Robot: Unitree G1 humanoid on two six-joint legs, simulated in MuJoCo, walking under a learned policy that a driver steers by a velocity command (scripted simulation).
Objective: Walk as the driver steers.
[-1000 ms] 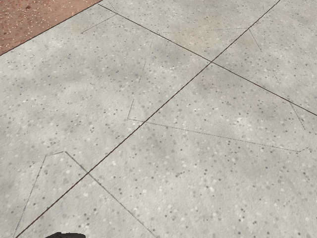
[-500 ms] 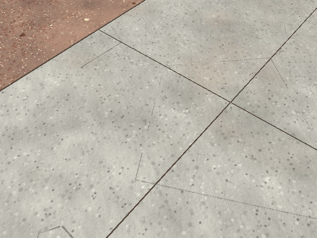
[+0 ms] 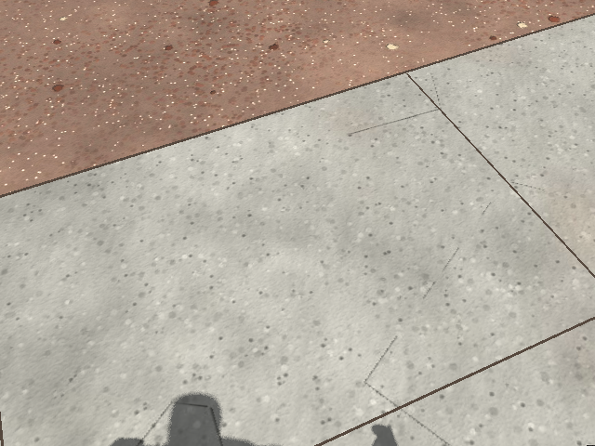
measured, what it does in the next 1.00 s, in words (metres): steps on the spot, turning right: left foot, then right foot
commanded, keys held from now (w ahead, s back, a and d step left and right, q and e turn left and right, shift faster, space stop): q+shift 0.02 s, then e+shift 0.80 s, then q+shift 0.18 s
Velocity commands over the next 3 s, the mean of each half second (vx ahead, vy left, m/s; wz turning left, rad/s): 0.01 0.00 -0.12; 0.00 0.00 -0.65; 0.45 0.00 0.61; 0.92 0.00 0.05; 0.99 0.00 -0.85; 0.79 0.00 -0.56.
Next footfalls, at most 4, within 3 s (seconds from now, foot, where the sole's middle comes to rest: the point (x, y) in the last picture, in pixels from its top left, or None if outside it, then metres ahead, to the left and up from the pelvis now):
0.34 left None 0.02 0.12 -0.77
0.74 right None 0.03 -0.17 -0.77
1.44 left None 0.21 0.07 -0.77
1.88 right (333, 347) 0.69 -0.04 -0.77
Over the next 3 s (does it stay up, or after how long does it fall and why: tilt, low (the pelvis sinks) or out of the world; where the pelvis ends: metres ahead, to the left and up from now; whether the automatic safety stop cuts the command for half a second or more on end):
stays up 1.41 -0.30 0.00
